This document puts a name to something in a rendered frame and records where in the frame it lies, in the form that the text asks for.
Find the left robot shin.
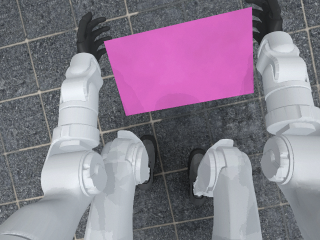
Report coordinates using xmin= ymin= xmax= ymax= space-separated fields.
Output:
xmin=100 ymin=130 xmax=150 ymax=184

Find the right robot upper arm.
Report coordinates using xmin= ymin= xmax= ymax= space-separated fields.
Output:
xmin=260 ymin=134 xmax=320 ymax=240

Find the robot right hand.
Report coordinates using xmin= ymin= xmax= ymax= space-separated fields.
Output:
xmin=245 ymin=0 xmax=283 ymax=46

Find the robot left hand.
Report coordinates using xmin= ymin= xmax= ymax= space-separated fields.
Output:
xmin=76 ymin=12 xmax=113 ymax=63

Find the robot left forearm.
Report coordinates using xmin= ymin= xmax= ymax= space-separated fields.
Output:
xmin=41 ymin=52 xmax=103 ymax=190

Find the carton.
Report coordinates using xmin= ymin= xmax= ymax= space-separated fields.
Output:
xmin=104 ymin=7 xmax=254 ymax=116

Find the left robot upper arm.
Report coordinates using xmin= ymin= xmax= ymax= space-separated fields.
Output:
xmin=0 ymin=150 xmax=108 ymax=240

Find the robot right thigh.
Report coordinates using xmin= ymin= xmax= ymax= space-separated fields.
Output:
xmin=202 ymin=146 xmax=263 ymax=240

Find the robot right forearm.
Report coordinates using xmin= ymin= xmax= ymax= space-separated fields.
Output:
xmin=256 ymin=31 xmax=320 ymax=136

